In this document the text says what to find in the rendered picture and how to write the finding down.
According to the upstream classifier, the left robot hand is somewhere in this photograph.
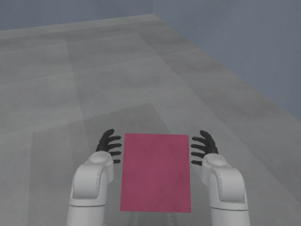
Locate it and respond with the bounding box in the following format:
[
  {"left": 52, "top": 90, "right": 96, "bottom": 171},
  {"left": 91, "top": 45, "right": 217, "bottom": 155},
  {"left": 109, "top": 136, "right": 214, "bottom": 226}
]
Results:
[{"left": 96, "top": 129, "right": 122, "bottom": 164}]

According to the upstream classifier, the right robot hand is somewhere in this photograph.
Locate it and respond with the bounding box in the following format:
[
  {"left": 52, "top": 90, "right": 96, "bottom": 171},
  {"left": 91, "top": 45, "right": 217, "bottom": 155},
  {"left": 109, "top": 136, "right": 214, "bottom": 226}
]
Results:
[{"left": 191, "top": 130, "right": 219, "bottom": 166}]

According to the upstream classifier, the robot left forearm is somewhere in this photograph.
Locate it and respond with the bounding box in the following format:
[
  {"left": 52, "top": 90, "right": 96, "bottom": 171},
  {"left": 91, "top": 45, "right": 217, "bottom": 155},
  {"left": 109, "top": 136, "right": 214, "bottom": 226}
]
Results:
[{"left": 64, "top": 151, "right": 114, "bottom": 226}]

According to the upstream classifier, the robot right forearm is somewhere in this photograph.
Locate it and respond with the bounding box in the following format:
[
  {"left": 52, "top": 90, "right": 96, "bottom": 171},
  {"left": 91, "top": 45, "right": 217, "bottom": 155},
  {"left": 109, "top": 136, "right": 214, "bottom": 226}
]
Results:
[{"left": 200, "top": 153, "right": 250, "bottom": 226}]

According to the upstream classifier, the carton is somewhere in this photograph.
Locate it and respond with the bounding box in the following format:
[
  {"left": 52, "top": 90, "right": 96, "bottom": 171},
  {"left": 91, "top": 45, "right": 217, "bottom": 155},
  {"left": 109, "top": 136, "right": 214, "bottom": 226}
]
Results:
[{"left": 119, "top": 133, "right": 191, "bottom": 213}]

